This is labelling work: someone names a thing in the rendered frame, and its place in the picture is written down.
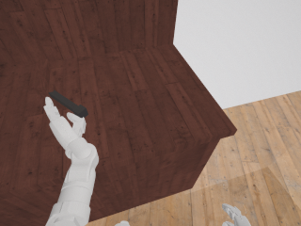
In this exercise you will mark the tap lever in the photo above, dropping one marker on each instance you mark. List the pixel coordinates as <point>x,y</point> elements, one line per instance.
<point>78,110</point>

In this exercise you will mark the robot left hand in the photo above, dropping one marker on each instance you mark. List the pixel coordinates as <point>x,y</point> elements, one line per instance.
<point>64,133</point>

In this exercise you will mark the left robot forearm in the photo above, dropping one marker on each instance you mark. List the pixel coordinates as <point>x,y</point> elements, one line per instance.
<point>72,207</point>

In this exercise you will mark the robot right hand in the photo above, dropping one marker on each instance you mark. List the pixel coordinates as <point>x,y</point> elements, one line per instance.
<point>235,215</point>

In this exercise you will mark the counter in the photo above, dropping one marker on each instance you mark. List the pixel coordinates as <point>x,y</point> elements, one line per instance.
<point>152,121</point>

